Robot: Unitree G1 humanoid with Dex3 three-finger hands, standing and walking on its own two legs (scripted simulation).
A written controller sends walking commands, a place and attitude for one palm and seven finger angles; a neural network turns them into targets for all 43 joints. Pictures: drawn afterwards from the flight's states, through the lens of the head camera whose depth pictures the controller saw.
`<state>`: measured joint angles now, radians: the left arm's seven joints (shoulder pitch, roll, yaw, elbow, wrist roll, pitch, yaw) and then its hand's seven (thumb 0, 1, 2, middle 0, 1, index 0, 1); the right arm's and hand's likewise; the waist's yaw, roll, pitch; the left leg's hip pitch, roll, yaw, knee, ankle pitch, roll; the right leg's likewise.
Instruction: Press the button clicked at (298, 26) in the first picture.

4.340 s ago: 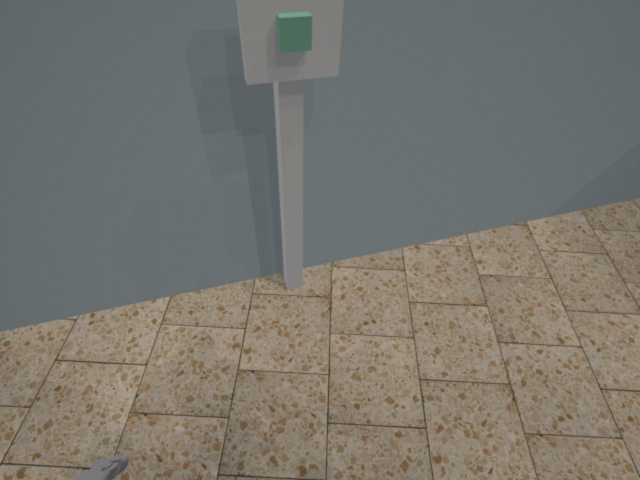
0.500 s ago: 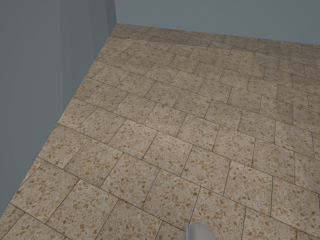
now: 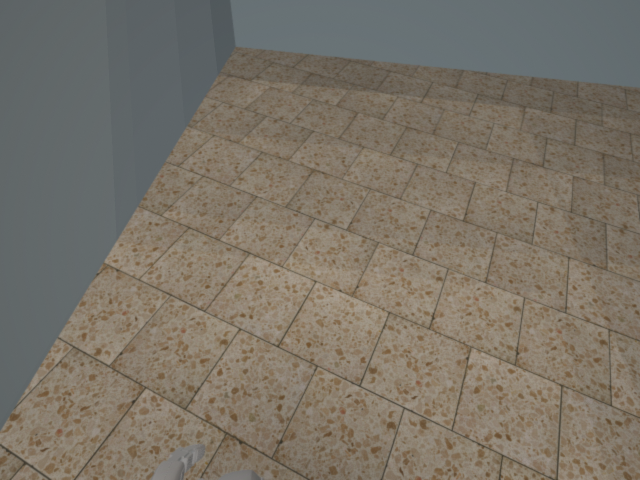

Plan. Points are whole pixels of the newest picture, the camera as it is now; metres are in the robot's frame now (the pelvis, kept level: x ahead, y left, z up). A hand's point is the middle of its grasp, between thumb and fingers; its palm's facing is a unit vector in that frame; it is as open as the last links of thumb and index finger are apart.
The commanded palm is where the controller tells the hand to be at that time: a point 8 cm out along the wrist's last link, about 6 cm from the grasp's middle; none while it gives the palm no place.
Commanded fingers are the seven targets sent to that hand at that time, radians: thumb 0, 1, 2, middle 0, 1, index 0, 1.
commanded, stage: turn to face it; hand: left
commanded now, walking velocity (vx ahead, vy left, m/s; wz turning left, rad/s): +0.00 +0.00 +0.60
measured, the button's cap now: out of the picture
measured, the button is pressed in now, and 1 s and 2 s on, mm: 0 0 0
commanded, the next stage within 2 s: none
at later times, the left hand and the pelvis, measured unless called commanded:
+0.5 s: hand out of the picture +0.03 +0.28 -0.16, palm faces +0.30 -0.92 -0.25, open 7.4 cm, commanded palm none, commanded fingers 0.00 0.90 0.90 -0.20 -0.30 -0.20 -0.30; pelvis +0.01 +0.04 +0.01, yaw +15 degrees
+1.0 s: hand out of the picture -0.04 +0.18 -0.13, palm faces +0.54 -0.79 -0.28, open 7.4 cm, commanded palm none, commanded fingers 0.00 0.90 0.90 -0.20 -0.30 -0.20 -0.30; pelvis +0.00 -0.03 +0.01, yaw +34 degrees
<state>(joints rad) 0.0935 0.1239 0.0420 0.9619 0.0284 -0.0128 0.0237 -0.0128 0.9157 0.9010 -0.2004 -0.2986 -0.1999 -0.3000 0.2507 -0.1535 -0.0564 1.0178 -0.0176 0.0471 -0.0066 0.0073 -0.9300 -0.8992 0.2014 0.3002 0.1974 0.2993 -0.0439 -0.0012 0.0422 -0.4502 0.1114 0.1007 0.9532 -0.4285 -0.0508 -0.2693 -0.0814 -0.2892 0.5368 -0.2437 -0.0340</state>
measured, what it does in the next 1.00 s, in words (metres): steps on the spot, turning left: left foot, then right foot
